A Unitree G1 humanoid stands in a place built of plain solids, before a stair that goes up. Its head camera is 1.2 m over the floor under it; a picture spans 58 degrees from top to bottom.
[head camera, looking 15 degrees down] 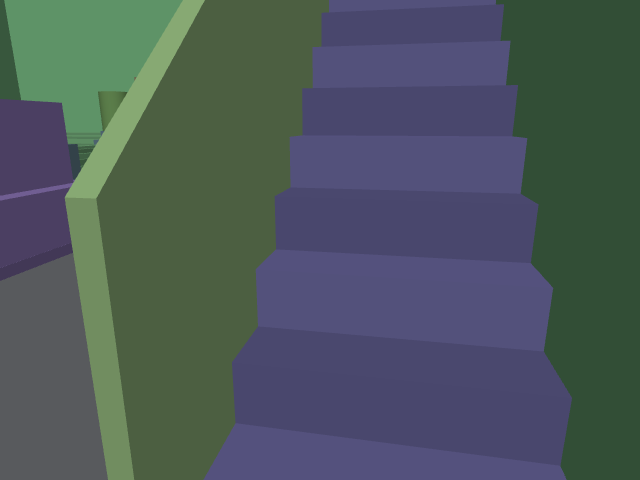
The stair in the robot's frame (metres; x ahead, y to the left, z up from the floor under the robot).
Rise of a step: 0.19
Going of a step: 0.22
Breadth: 0.85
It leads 11 degrees to the right of straight ahead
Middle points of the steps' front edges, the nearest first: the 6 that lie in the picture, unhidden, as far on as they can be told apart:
0.97 -0.18 0.58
1.18 -0.22 0.77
1.40 -0.26 0.96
1.62 -0.30 1.15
1.83 -0.34 1.35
2.05 -0.38 1.54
